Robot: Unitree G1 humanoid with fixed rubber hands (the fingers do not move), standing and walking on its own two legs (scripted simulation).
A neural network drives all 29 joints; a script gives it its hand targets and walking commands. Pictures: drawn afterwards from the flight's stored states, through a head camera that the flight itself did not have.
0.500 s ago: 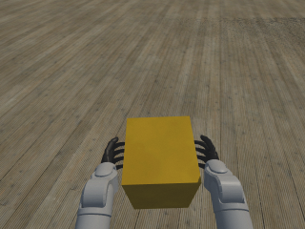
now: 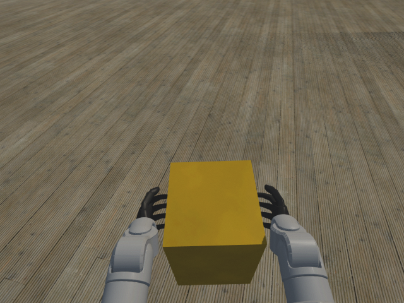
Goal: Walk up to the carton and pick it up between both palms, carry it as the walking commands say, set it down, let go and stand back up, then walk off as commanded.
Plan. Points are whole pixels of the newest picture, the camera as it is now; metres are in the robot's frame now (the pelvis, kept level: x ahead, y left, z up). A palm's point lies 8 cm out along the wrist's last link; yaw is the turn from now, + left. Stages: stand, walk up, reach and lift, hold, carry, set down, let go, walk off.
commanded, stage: carry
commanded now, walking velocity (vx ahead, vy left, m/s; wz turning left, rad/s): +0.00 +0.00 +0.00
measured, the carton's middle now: (212, 226) +0.32 +0.00 -0.03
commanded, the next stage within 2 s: none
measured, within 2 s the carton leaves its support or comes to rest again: neither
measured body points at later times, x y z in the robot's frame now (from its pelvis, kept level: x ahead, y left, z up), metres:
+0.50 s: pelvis -0.04 -0.01 -0.01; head -0.07 -0.01 +0.44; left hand +0.23 +0.13 +0.09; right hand +0.24 -0.14 +0.09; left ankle +0.00 +0.10 -0.73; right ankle +0.03 -0.13 -0.73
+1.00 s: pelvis -0.14 -0.05 +0.01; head -0.13 -0.03 +0.46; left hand +0.15 +0.04 +0.09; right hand +0.11 -0.23 +0.10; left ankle -0.09 +0.08 -0.73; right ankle -0.17 -0.22 -0.65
